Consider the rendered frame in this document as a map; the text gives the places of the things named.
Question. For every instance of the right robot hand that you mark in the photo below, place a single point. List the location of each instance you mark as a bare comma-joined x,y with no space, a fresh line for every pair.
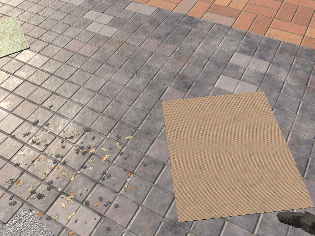
304,220

